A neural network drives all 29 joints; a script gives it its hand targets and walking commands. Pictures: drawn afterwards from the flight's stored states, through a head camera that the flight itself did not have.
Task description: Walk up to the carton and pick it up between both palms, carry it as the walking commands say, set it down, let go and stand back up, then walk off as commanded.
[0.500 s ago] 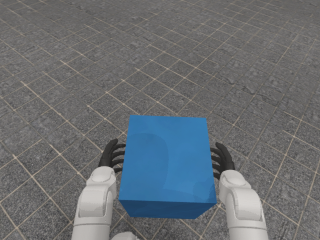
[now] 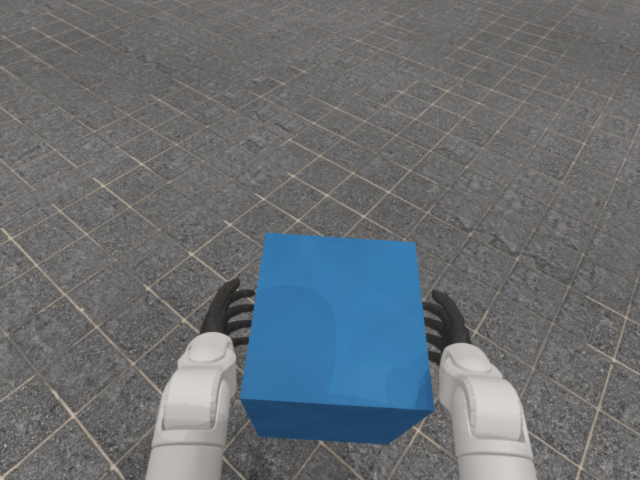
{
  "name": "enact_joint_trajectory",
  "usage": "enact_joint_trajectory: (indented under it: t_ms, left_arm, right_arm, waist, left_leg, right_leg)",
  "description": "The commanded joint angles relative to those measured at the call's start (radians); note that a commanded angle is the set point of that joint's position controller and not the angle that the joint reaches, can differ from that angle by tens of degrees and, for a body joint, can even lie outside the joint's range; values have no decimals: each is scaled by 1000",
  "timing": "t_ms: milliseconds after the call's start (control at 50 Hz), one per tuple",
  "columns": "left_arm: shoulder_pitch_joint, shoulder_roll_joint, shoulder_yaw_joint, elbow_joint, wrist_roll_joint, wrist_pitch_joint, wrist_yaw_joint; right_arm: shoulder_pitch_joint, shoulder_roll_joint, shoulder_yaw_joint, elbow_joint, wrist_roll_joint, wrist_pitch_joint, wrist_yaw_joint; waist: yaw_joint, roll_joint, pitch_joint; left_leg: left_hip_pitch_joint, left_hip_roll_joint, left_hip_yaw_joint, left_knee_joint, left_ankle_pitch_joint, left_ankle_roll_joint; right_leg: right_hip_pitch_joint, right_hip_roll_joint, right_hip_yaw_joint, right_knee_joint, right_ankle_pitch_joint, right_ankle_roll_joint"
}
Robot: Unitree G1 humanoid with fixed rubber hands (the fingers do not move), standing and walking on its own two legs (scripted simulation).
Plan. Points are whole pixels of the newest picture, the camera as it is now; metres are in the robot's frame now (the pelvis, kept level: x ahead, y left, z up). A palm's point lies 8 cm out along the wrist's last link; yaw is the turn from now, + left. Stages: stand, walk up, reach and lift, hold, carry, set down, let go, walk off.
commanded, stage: carry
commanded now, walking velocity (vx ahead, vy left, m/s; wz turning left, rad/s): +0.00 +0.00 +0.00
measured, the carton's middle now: (331, 346) +0.31 -0.01 -0.06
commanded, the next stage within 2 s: none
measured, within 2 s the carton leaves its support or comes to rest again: neither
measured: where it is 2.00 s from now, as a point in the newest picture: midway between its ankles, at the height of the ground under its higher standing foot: (327, 222)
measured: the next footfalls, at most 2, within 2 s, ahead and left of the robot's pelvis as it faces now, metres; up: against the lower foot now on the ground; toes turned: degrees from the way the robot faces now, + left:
left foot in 0.02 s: +0.03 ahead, +0.10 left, +0.00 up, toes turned +2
right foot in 0.18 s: +0.10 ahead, -0.09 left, +0.00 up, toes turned -9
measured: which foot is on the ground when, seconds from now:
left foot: up 0.00-0.00, down 0.02-0.22, up 0.24-0.34, down 0.36-0.60, up 0.62-0.82, down 0.84-1.00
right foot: down 0.00-0.06, up 0.08-0.16, down 0.18-0.40, up 0.42-0.56, down 0.58-0.86, up 0.88-1.00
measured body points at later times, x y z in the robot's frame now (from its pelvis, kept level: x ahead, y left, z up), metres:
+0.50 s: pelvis +0.33 -0.01 -0.02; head +0.38 -0.03 +0.43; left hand +0.63 +0.12 +0.00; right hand +0.61 -0.17 -0.02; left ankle +0.18 +0.09 -0.70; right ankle +0.20 -0.09 -0.62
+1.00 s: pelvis +0.77 -0.03 -0.01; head +0.86 -0.05 +0.43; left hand +1.09 +0.09 +0.00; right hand +1.06 -0.19 -0.02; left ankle +0.74 +0.03 -0.70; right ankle +0.61 -0.13 -0.56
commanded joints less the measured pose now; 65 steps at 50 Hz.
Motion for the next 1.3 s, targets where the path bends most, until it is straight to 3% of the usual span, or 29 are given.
enact_joint_trajectory:
  t_ms: [0, 20, 80, 140, 200, 220, 260, 280, 320, 340, 360, 380, 420, 500, 540, 560, 580, 640, 700, 760, 800, 840, 880, 1020, 1100, 1120, 1160, 1240, 1280]
  left_arm:
    - [-566, -825, -672, -332, -320, -48, -193]
    - [-655, -804, -690, -315, -321, -50, -215]
    - [-643, -808, -627, -231, -301, -63, -225]
    - [-618, -825, -617, -215, -310, -61, -231]
    - [-426, -868, -581, -68, -288, -67, -220]
    - [-565, -861, -611, -313, -350, -72, -192]
    - [-405, -767, -499, 11, -180, -38, -182]
    - [-437, -776, -561, -137, -232, -59, -180]
    - [-492, -813, -634, -299, -300, -87, -182]
    - [-516, -814, -662, -295, -304, -81, -190]
    - [-553, -770, -666, -296, -287, -67, -189]
    - [-639, -787, -732, -441, -389, -64, -195]
    - [-603, -762, -649, -303, -320, -66, -207]
    - [-520, -759, -594, -251, -292, -76, -199]
    - [-350, -789, -555, -136, -264, -65, -205]
    - [-353, -781, -554, -130, -270, -81, -202]
    - [-447, -768, -565, -146, -256, -99, -199]
    - [-417, -774, -525, -36, -188, -109, -195]
    - [-528, -856, -668, -219, -278, -131, -198]
    - [-667, -897, -745, -349, -320, -136, -211]
    - [-689, -855, -786, -397, -368, -114, -208]
    - [-690, -822, -799, -364, -384, -100, -237]
    - [-598, -868, -782, -349, -415, -108, -259]
    - [-336, -771, -568, -92, -276, -67, -227]
    - [-361, -819, -591, -130, -249, -67, -211]
    - [-366, -812, -575, -90, -230, -73, -225]
    - [-401, -747, -526, -61, -202, -75, -217]
    - [-473, -836, -582, -69, -204, -75, -215]
    - [-500, -877, -582, -41, -211, -89, -223]
  right_arm:
    - [-510, 822, 626, -284, 284, -81, 205]
    - [-447, 821, 590, -157, 236, -82, 204]
    - [-558, 820, 594, -194, 236, -98, 205]
    - [-537, 819, 583, -167, 218, -94, 197]
    - [-716, 811, 696, -359, 291, -112, 206]
    - [-783, 804, 705, -515, 352, -114, 187]
    - [-632, 731, 622, -184, 257, -86, 195]
    - [-564, 754, 639, -241, 273, -97, 199]
    - [-643, 816, 722, -381, 337, -120, 211]
    - [-547, 818, 695, -299, 300, -107, 210]
    - [-503, 779, 641, -227, 278, -89, 210]
    - [-534, 797, 656, -362, 325, -107, 190]
    - [-504, 773, 613, -272, 244, -94, 194]
    - [-509, 766, 619, -299, 237, -101, 182]
    - [-589, 721, 674, -370, 273, -111, 189]
    - [-571, 726, 673, -339, 284, -111, 205]
    - [-627, 747, 692, -295, 292, -114, 224]
    - [-681, 732, 650, -208, 303, -148, 249]
    - [-523, 841, 650, -178, 289, -163, 250]
    - [-628, 841, 674, -293, 304, -183, 255]
    - [-481, 858, 606, -222, 254, -165, 235]
    - [-442, 811, 588, -178, 220, -160, 224]
    - [-481, 823, 643, -326, 245, -173, 224]
    - [-563, 747, 664, -330, 275, -114, 208]
    - [-560, 750, 691, -348, 297, -106, 224]
    - [-597, 742, 716, -329, 312, -113, 239]
    - [-574, 726, 661, -198, 281, -96, 250]
    - [-509, 845, 591, -33, 272, -94, 281]
    - [-528, 884, 592, -10, 282, -109, 298]
  waist:
    - [-41, 253, -620]
    - [-37, 457, -520]
    - [-25, 288, -291]
    - [10, 208, -407]
    - [38, -473, -558]
    - [35, -284, -416]
    - [54, -63, -251]
    - [53, -94, -307]
    - [8, -52, -445]
    - [-57, 85, -550]
    - [-68, 399, -569]
    - [-40, 544, -553]
    - [-60, 255, -352]
    - [-34, 109, -315]
    - [50, -66, -564]
    - [57, -215, -588]
    - [35, -360, -639]
    - [67, -23, -361]
    - [85, -8, -305]
    - [54, 147, -381]
    - [-37, 204, -576]
    - [-51, 426, -727]
    - [-40, 269, -727]
    - [-47, -32, -500]
    - [12, 179, -517]
    - [33, 101, -556]
    - [34, -236, -595]
    - [44, 147, -506]
    - [43, 59, -491]
  left_leg:
    - [643, 217, -208, -139, 1490, 199]
    - [748, 337, -389, -144, 1969, 314]
    - [814, 281, -317, -106, 1850, 199]
    - [479, 207, -86, -12, 1456, 57]
    - [-233, -42, -26, 440, -145, -58]
    - [-339, -25, -33, 342, -210, -41]
    - [-429, -24, 15, 205, -218, -4]
    - [-477, -40, 46, 123, -196, 3]
    - [-24, -64, 103, -207, 146, 27]
    - [445, 33, 18, -288, 851, 64]
    - [865, 226, -275, -165, 1844, 182]
    - [963, 346, -478, -104, 2225, 327]
    - [992, 323, -470, -129, 2034, 257]
    - [690, 149, -240, -75, 1732, 99]
    - [241, 75, -7, 358, 1236, -14]
    - [-110, -68, -68, 643, 220, -70]
    - [-201, -134, -162, 768, -173, -76]
    - [-455, -83, -171, 776, -224, -2]
    - [-774, -43, -94, 748, -386, 9]
    - [-376, 36, -80, 9, -17, 27]
    - [393, -60, 37, -321, 771, 47]
    - [851, 364, -536, -162, 2100, 350]
    - [817, 397, -653, -146, 1882, 420]
    - [807, 216, -372, -167, 1496, 202]
    - [371, 73, -67, 5, 1414, 58]
    - [276, 46, -31, 113, 1165, 25]
    - [-150, -110, -128, 644, -193, -93]
    - [-207, -19, -198, 523, -189, -42]
    - [-235, 24, -178, 376, -151, -45]
  right_leg:
    - [-98, -46, 50, 364, 920, 112]
    - [-379, 96, 47, 458, 6, 136]
    - [-677, 90, 16, 177, -96, 89]
    - [-122, 48, -10, -257, 320, 87]
    - [661, -281, 451, -77, 2285, -183]
    - [620, -285, 416, -121, 2264, -166]
    - [539, -245, 353, -134, 1953, -132]
    - [669, -229, 321, -58, 2022, -136]
    - [455, -139, 131, 166, 2114, -18]
    - [109, -95, 35, 410, 1783, 66]
    - [-370, 43, 8, 662, 636, 119]
    - [-545, 143, 60, 675, -92, 128]
    - [-856, 122, 57, 689, -197, 53]
    - [-619, 133, -96, 113, 40, 32]
    - [284, 113, -72, -285, 840, 4]
    - [586, -143, 369, -171, 1780, -118]
    - [681, -289, 608, -100, 2302, -217]
    - [514, -233, 593, -146, 1780, -249]
    - [749, -208, 494, -83, 1790, -216]
    - [479, -176, 333, -94, 1502, -108]
    - [125, -47, 61, 212, 1301, 10]
    - [-267, 185, 90, 775, -84, 170]
    - [-387, 133, 199, 771, -40, 121]
    - [-810, 90, 14, 529, -4, 30]
    - [14, 213, -155, -216, 675, 22]
    - [198, 170, -89, -302, 848, 9]
    - [572, -325, 537, -159, 2062, -233]
    - [370, -307, 540, -202, 1522, -320]
    - [358, -295, 471, -179, 1464, -276]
